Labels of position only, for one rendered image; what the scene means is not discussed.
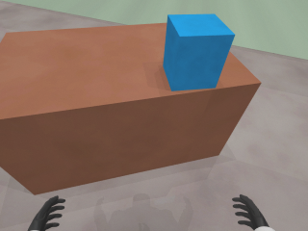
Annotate pedestal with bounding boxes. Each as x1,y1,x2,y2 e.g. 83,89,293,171
0,22,262,195

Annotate carton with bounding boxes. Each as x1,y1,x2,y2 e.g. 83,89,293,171
163,13,235,91

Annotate robot left hand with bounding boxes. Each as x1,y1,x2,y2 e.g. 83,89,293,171
27,195,65,231

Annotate robot right hand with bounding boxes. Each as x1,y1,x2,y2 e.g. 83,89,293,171
232,194,269,230

